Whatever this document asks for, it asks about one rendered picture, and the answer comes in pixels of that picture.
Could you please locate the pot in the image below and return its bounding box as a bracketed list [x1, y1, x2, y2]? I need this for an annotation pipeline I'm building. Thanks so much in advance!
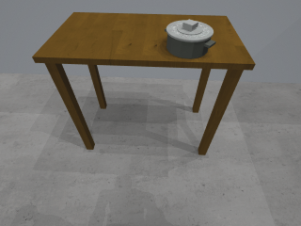
[165, 28, 216, 59]

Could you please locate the lid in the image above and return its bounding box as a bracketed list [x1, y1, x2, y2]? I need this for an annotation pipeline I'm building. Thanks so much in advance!
[166, 20, 214, 42]

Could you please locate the knob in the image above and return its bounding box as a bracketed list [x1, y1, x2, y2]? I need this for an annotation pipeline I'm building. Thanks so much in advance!
[182, 19, 198, 30]

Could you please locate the table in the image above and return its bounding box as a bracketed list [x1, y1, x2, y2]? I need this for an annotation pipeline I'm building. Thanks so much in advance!
[32, 12, 256, 155]

